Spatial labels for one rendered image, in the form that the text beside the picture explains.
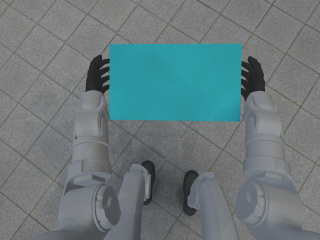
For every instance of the robot left shin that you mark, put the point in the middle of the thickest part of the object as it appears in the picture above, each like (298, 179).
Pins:
(136, 167)

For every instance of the robot right forearm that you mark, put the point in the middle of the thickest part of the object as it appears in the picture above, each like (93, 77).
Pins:
(265, 144)

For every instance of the right robot upper arm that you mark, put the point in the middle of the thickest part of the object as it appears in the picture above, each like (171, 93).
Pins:
(271, 212)

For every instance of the robot left forearm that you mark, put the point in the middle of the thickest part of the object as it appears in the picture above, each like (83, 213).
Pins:
(90, 154)

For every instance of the left robot upper arm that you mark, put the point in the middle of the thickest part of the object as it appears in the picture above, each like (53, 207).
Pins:
(86, 213)

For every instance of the right robot foot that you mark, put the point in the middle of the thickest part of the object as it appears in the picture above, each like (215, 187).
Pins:
(189, 178)

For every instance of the robot right hand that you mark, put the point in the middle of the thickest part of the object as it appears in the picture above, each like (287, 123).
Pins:
(254, 78)

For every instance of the robot left hand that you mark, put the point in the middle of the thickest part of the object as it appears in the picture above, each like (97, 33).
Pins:
(94, 82)

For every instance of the carton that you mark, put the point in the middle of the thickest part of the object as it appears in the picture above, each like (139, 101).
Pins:
(175, 82)

